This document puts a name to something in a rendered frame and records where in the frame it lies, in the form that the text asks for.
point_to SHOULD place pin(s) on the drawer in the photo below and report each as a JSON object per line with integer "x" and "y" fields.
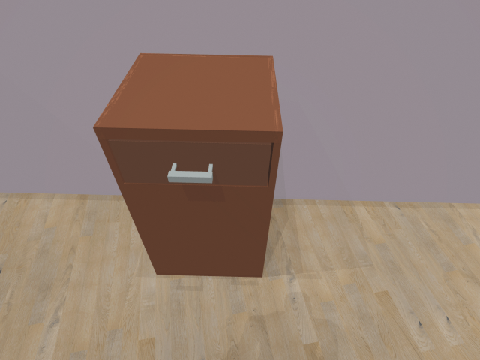
{"x": 234, "y": 163}

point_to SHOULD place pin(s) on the handle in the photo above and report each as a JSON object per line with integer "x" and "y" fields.
{"x": 189, "y": 176}

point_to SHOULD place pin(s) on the cabinet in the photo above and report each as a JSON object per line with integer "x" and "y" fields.
{"x": 198, "y": 229}

